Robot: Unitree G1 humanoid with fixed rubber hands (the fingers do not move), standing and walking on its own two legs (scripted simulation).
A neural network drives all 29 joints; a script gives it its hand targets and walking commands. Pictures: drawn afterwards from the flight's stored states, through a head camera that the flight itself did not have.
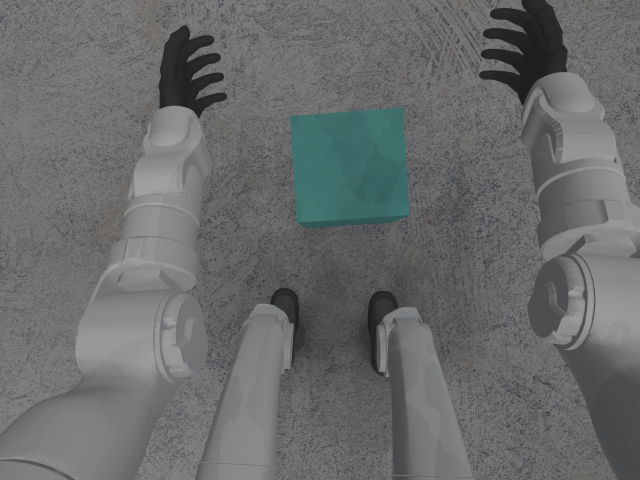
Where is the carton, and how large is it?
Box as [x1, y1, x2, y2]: [290, 107, 409, 227]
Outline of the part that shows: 402,107 290,116 296,222 306,227 391,222 409,214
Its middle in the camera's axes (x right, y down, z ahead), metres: +0.06 -0.14 +0.84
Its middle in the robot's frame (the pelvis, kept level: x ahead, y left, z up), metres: +0.50 -0.01 -0.52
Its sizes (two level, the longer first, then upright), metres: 0.210 0.200 0.250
